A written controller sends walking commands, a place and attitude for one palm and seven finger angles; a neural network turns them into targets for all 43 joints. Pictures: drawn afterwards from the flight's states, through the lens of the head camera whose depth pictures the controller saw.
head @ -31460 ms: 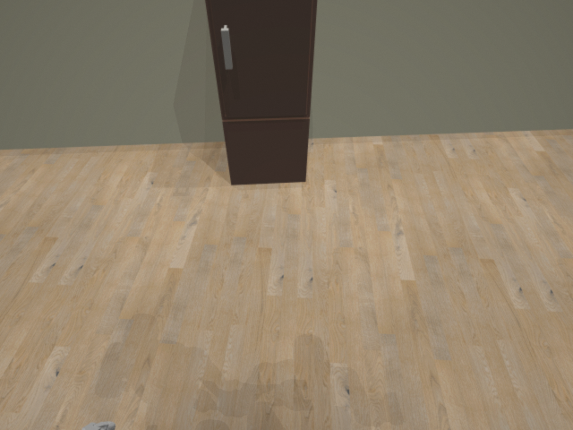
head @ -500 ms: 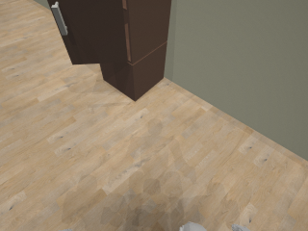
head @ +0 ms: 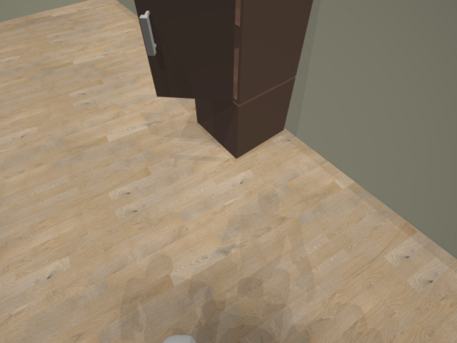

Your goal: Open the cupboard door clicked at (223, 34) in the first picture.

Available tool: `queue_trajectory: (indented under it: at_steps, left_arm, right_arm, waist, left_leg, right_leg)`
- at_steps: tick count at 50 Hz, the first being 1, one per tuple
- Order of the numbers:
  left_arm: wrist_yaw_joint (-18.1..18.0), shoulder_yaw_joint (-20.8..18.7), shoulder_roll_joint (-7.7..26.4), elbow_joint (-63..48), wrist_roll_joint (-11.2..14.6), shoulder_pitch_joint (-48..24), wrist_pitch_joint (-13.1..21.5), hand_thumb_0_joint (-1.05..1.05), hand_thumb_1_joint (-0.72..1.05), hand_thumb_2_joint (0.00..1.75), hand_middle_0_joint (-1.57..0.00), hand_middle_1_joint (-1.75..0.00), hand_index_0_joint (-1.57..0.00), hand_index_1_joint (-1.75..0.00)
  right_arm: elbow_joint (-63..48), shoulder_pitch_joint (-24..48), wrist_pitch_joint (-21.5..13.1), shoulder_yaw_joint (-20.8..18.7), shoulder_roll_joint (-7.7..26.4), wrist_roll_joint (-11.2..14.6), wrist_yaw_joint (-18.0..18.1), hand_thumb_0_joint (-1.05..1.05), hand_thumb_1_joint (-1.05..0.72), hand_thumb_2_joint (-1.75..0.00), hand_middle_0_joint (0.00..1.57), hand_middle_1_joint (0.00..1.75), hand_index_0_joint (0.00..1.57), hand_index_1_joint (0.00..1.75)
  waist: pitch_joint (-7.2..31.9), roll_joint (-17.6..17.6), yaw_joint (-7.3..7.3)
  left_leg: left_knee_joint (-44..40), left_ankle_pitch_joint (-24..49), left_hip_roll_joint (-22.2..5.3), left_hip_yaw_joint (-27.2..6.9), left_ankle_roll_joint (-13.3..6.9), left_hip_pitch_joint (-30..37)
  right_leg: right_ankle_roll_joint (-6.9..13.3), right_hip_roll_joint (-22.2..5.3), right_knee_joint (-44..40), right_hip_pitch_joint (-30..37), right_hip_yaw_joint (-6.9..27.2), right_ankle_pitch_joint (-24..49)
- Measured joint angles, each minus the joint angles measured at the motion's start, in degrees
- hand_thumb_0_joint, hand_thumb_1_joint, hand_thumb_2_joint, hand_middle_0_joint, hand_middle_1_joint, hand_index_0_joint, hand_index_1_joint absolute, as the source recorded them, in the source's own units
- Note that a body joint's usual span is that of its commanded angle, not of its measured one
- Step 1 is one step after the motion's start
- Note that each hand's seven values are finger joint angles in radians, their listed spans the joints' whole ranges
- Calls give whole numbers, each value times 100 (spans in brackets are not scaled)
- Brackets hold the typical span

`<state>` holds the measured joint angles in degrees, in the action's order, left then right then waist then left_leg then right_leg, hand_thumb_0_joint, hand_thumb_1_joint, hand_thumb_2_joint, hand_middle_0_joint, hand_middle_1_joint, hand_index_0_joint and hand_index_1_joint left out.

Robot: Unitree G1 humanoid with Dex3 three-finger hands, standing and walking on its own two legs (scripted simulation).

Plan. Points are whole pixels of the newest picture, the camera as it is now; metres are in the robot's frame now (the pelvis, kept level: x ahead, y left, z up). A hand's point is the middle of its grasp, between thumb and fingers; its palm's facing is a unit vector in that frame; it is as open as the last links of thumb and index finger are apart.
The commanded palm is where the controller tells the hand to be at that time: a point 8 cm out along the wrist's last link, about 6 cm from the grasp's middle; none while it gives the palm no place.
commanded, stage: take the last steps up to it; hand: left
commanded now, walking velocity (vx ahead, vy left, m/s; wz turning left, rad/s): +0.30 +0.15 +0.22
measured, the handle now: (149, 33) +1.11 +0.40 -0.04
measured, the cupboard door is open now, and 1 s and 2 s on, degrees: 47 47 47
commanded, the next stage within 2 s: come to a stop and stand still in 1.40 s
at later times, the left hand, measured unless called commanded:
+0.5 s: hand (117, 306) +0.20 +0.26 -0.17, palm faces +0.07 -0.98 -0.19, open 7.4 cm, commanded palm none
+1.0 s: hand (124, 276) +0.26 +0.26 -0.17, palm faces +0.19 -0.96 -0.19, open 7.2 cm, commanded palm none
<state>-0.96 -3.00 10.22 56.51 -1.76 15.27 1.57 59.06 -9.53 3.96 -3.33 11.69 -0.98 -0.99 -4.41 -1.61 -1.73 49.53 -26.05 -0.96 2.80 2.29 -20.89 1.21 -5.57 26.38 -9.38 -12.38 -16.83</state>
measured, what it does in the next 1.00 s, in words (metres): walks ahead: left foot, then right foot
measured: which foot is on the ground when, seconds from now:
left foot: up 0.00-0.12, down 0.14-0.62, up 0.64-1.00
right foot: down 0.00-0.14, up 0.16-0.58, down 0.60-1.00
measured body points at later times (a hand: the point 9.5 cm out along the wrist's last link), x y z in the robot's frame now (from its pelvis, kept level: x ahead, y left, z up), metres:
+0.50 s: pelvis +0.12 +0.07 -0.01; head +0.15 +0.07 +0.44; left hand +0.19 +0.31 -0.15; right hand +0.07 -0.14 -0.16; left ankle +0.01 +0.14 -0.74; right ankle +0.21 -0.04 -0.70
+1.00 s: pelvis +0.30 +0.09 +0.00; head +0.32 +0.09 +0.45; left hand +0.25 +0.31 -0.15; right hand +0.40 -0.14 -0.15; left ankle +0.38 +0.25 -0.70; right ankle +0.25 -0.02 -0.74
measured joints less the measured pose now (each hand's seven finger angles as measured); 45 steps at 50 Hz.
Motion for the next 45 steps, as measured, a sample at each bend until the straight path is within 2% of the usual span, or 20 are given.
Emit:
queue_trajectory:
  at_steps: [4, 7, 8, 10, 12, 15, 18, 22, 26, 29, 31, 33, 34, 36, 38, 40, 45]
  left_arm:
    - [42, -78, 122, 212, -23, 246, 10, 0, 91, 90, -20, -30, -21, -30]
    - [85, -123, 203, 398, 3, 491, -72, 0, 91, 90, -20, -30, -21, -30]
    - [109, -137, 215, 453, 20, 542, -129, 0, 91, 90, -20, -30, -21, -30]
    - [113, -140, 265, 561, 18, 508, -282, 0, 91, 90, -20, -30, -20, -30]
    - [122, -130, 269, 610, 11, 397, -349, 0, 91, 90, -20, -29, -20, -30]
    - [161, -94, 233, 529, 3, 152, -287, 1, 91, 90, -20, -29, -20, -30]
    - [160, -43, 164, 370, 17, -117, -207, 1, 91, 90, -20, -29, -20, -30]
    - [161, 4, 56, 207, 35, -484, -172, 0, 91, 90, -20, -29, -20, -30]
    - [177, 37, -40, 75, 49, -820, -171, 0, 91, 90, -20, -29, -20, -30]
    - [189, 58, -99, -46, 52, -1005, -114, 0, 91, 90, -20, -29, -20, -30]
    - [183, 53, -141, -132, 37, -1081, 48, 0, 91, 90, -20, -29, -20, -30]
    - [153, 57, -186, -176, 66, -1072, 173, 0, 91, 90, -20, -29, -20, -30]
    - [126, 60, -213, -172, 83, -1018, 186, 0, 91, 90, -20, -29, -20, -30]
    - [70, 62, -266, -101, 91, -836, 196, 0, 91, 90, -20, -29, -20, -30]
    - [-35, -74, -270, -35, 158, -628, 260, -2, 93, 90, -20, -30, -21, -30]
    - [-71, -146, -147, 45, 126, -464, 296, -4, 96, 90, -20, -30, -21, -30]
    - [28, -71, -51, 403, 69, -26, 306, -3, 95, 90, -20, -30, -20, -30]
  right_arm:
    - [-85, 125, -78, 33, -54, -4, -62, 0, -91, -90, 20, 30, 20, 30]
    - [-239, 170, -237, 74, -46, -5, -71, 0, -90, -90, 20, 30, 20, 30]
    - [-304, 172, -311, 65, -31, -25, -55, 0, -90, -90, 20, 30, 20, 30]
    - [-374, 145, -422, 87, -79, -54, 26, 0, -90, -90, 20, 30, 20, 30]
    - [-391, -15, -487, 134, -124, -55, 107, 0, -90, -90, 20, 30, 20, 30]
    - [-261, -337, -561, 206, -199, -40, 178, 0, -90, -90, 20, 30, 20, 30]
    - [-39, -679, -610, 257, -275, -20, 202, 0, -91, -90, 20, 30, 20, 30]
    - [246, -1094, -625, 286, -370, -19, 209, 0, -91, -90, 20, 30, 20, 30]
    - [475, -1430, -638, 288, -417, -46, 225, 0, -90, -90, 20, 30, 20, 30]
    - [650, -1655, -628, 282, -412, -48, 233, 0, -90, -90, 20, 30, 20, 30]
    - [790, -1755, -595, 263, -421, 6, 221, 0, -90, -90, 20, 30, 20, 30]
    - [859, -1681, -503, 219, -420, 45, 196, 0, -90, -90, 20, 30, 20, 30]
    - [859, -1615, -455, 186, -404, 42, 184, 0, -90, -90, 20, 30, 20, 30]
    - [796, -1411, -380, 132, -353, 8, 163, 0, -90, -90, 20, 30, 20, 30]
    - [655, -1180, -357, 93, -327, -24, 142, 0, -90, -90, 20, 30, 20, 30]
    - [493, -981, -369, 60, -318, -51, 117, 0, -91, -90, 20, 30, 20, 30]
    - [190, -484, -397, 10, -233, -59, 47, 0, -91, -90, 20, 30, 19, 30]
  waist:
    - [33, -176, -157]
    - [122, -218, -177]
    - [148, -188, -139]
    - [115, -241, -121]
    - [139, -220, -90]
    - [154, -152, -54]
    - [157, -76, -21]
    - [133, 0, 77]
    - [57, 65, 263]
    - [2, 143, 372]
    - [-69, 212, 375]
    - [-155, 237, 400]
    - [-156, 244, 394]
    - [-102, 250, 368]
    - [-16, 217, 344]
    - [88, 172, 307]
    - [230, 155, 178]
  left_leg:
    - [-725, 41, -3, 197, -90, 222]
    - [-1800, 456, 12, 341, -209, 674]
    - [-1884, 818, 23, 329, -318, 674]
    - [-1648, 786, 107, 388, -482, 658]
    - [-1789, 675, 173, 403, -550, 825]
    - [-2350, 823, 286, 371, -566, 1228]
    - [-2845, 937, 373, 328, -636, 1619]
    - [-3212, 898, 453, 311, -633, 2042]
    - [-3242, 635, 499, 341, -582, 2356]
    - [-2937, 239, 455, 366, -499, 2483]
    - [-1913, -163, 329, 329, -469, 2199]
    - [136, -303, 274, 111, -443, 1397]
    - [938, -141, 240, 28, -434, 992]
    - [1724, 401, 67, -45, -384, 284]
    - [1750, 819, -149, -116, -292, -273]
    - [1419, 1110, -335, -156, -195, -663]
    - [343, 1551, -543, -112, -22, -1030]
  right_leg:
    - [-151, -180, 81, 54, -118, -109]
    - [-332, -325, 454, -13, -155, -366]
    - [-341, -346, 842, -160, -91, -647]
    - [-270, -302, 2081, -668, 365, -1178]
    - [-203, -202, 3142, -1210, 650, -1063]
    - [-195, -170, 3746, -1788, 785, -489]
    - [-233, -161, 3628, -2130, 811, -109]
    - [-229, -132, 2898, -2268, 750, 202]
    - [-125, -29, 1943, -2085, 645, 296]
    - [13, 152, 1316, -1705, 532, 265]
    - [207, 262, 1096, -1410, 453, 485]
    - [326, 259, 1269, -1251, 341, 184]
    - [336, 268, 1187, -1109, 299, 89]
    - [266, 317, 804, -816, 258, 136]
    - [261, 375, 362, -559, 245, 261]
    - [272, 403, -33, -328, 231, 354]
    - [163, 384, -638, 187, 239, 389]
